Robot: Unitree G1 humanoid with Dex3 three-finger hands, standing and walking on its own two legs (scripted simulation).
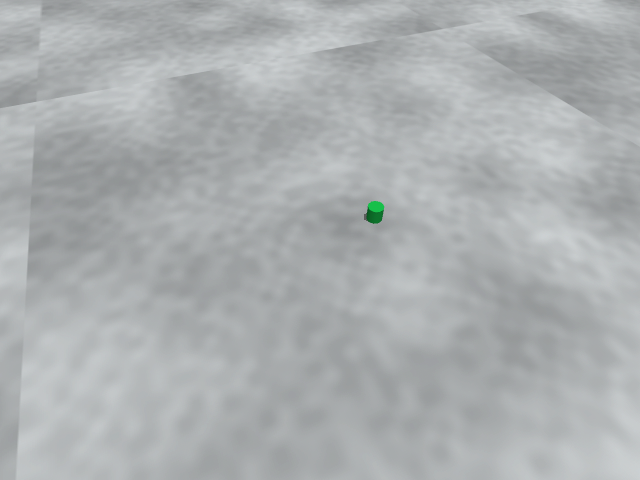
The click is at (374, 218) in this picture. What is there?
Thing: low tin
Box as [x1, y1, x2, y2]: [366, 201, 383, 223]
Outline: 372,201 368,204 366,217 370,222 376,223 381,220 383,205 380,202
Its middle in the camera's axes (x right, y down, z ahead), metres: +0.25 -0.11 +1.75
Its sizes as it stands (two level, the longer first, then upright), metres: 0.071 0.071 0.071
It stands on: the floor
